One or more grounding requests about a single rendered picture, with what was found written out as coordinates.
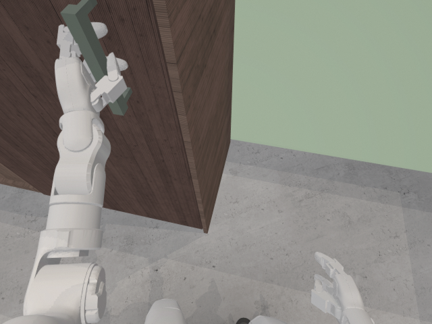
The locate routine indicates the left robot forearm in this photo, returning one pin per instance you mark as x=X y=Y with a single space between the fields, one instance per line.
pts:
x=77 y=194

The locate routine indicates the robot left hand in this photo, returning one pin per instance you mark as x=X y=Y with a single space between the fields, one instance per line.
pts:
x=75 y=81

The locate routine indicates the wardrobe door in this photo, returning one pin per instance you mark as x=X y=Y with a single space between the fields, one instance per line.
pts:
x=147 y=171
x=8 y=174

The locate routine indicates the handle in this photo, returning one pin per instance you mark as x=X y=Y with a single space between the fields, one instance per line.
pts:
x=77 y=20

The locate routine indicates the robot left upper arm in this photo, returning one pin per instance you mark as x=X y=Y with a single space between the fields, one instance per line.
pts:
x=66 y=294

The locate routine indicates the robot left thigh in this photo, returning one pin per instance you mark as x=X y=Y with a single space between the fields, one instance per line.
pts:
x=166 y=311

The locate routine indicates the right robot forearm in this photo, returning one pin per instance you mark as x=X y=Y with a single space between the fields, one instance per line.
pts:
x=355 y=316

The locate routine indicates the robot right hand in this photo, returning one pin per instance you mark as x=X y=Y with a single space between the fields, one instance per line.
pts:
x=335 y=297

